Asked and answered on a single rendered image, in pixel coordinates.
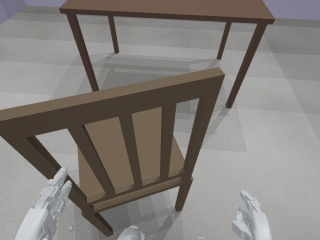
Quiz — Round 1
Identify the robot left thigh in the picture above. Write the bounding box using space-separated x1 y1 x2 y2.
117 228 145 240

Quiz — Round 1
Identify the table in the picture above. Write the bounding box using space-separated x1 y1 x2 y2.
59 0 275 109

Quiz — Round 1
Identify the right robot hand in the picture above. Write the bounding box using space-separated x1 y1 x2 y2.
232 190 272 240

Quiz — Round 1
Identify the chair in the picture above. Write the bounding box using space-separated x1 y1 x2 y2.
0 67 225 237

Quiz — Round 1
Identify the left robot hand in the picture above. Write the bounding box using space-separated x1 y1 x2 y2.
14 165 72 240

